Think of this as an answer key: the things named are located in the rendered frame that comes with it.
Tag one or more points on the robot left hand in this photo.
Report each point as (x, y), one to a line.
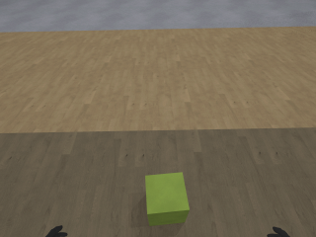
(55, 232)

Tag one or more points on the carton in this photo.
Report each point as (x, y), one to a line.
(166, 199)

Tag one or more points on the robot right hand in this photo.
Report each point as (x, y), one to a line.
(279, 231)

